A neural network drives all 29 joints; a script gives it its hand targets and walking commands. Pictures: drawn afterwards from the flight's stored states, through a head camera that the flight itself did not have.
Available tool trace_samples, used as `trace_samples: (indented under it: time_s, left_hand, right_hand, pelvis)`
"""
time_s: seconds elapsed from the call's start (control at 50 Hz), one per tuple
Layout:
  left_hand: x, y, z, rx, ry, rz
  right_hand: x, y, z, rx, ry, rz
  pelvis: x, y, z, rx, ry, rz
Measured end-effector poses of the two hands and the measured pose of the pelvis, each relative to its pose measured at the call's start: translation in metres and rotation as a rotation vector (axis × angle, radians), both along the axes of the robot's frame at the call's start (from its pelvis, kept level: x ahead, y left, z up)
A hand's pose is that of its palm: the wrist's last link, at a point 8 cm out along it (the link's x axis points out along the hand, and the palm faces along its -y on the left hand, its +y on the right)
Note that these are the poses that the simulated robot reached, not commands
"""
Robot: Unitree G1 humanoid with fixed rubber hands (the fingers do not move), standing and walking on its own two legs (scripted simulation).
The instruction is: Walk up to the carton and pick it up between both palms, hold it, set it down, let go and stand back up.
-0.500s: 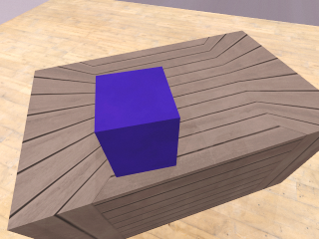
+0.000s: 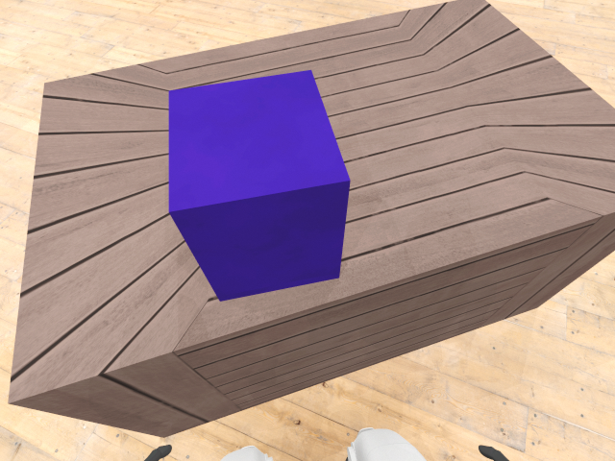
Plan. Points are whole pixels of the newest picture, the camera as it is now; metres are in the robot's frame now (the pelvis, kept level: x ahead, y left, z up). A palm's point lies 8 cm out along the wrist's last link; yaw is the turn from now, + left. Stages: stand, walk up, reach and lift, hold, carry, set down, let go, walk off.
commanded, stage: reach and lift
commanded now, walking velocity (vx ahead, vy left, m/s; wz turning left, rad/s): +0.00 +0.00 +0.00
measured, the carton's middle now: (262, 193) +0.47 +0.05 +0.02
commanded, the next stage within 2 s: none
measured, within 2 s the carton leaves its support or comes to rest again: neither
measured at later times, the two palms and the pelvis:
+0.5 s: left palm out of the picture +0.10 +0.25 -0.10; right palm out of the picture +0.10 -0.21 -0.12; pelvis -0.05 +0.02 -0.01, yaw +0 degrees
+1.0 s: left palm out of the picture +0.12 +0.23 -0.06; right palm out of the picture +0.10 -0.19 -0.06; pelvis -0.04 +0.00 +0.01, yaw +1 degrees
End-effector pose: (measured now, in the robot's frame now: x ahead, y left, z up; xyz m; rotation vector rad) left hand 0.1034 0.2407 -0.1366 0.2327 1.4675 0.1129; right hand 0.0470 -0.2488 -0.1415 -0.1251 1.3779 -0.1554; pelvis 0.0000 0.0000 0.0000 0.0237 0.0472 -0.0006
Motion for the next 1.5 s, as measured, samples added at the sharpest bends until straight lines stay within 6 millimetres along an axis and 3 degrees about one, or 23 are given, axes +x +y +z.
trace_samples:
  time_s: [0.1,0.14,0.18,0.24,0.36,0.44,0.56,0.72,0.82,0.94,1.06,1.26,1.5]
  left_hand:
    - [0.088,-0.008,0.015,-0.043,-0.206,-0.044]
    - [0.106,-0.011,0.027,-0.055,-0.268,-0.075]
    - [0.108,-0.013,0.037,-0.075,-0.293,-0.093]
    - [0.085,-0.014,0.048,-0.1,-0.277,-0.104]
    - [0.012,0.004,0.047,-0.046,-0.231,-0.083]
    - [-0.008,0.014,0.037,0.023,-0.266,-0.091]
    - [0.01,0.0,0.045,0.009,-0.409,-0.06]
    - [0.036,-0.031,0.069,-0.063,-0.475,-0.076]
    - [0.034,-0.025,0.074,-0.049,-0.508,-0.03]
    - [0.021,-0.012,0.073,-0.021,-0.561,-0.018]
    - [0.022,-0.008,0.074,-0.013,-0.628,-0.024]
    - [0.062,-0.022,0.087,-0.085,-0.786,0.012]
    - [0.08,-0.021,0.094,-0.092,-0.877,0.037]
  right_hand:
    - [0.103,0.0,0.014,-0.01,-0.278,0.014]
    - [0.127,0.007,0.026,0.009,-0.358,-0.005]
    - [0.135,0.017,0.036,0.026,-0.396,-0.014]
    - [0.122,0.029,0.047,0.036,-0.395,-0.031]
    - [0.069,0.037,0.051,0.017,-0.361,-0.038]
    - [0.052,0.035,0.039,0.023,-0.395,-0.004]
    - [0.053,0.041,0.023,0.07,-0.455,0.023]
    - [0.057,0.047,0.059,0.057,-0.545,0.014]
    - [0.049,0.043,0.076,0.031,-0.547,0.014]
    - [0.046,0.049,0.082,0.028,-0.557,0.033]
    - [0.069,0.061,0.08,0.054,-0.622,0.059]
    - [0.123,0.069,0.09,0.062,-0.747,0.113]
    - [0.139,0.065,0.106,0.037,-0.813,0.097]
  pelvis:
    - [-0.021,0.006,-0.016,-0.006,0.045,0.014]
    - [-0.026,0.009,-0.019,-0.015,0.041,0.011]
    - [-0.029,0.011,-0.017,-0.023,0.019,0.005]
    - [-0.03,0.013,-0.009,-0.037,-0.026,0.005]
    - [-0.032,0.017,-0.001,-0.048,-0.067,0.012]
    - [-0.04,0.019,-0.009,-0.053,-0.072,0.0]
    - [-0.049,0.018,-0.014,-0.033,-0.085,0.005]
    - [-0.051,0.006,0.003,-0.007,-0.125,0.004]
    - [-0.048,0.0,0.01,-0.009,-0.146,0.004]
    - [-0.044,-0.002,0.015,-0.014,-0.14,0.011]
    - [-0.04,0.001,0.013,-0.017,-0.096,0.023]
    - [-0.019,0.007,0.018,-0.013,-0.067,0.029]
    - [0.023,0.01,0.026,-0.019,-0.091,0.024]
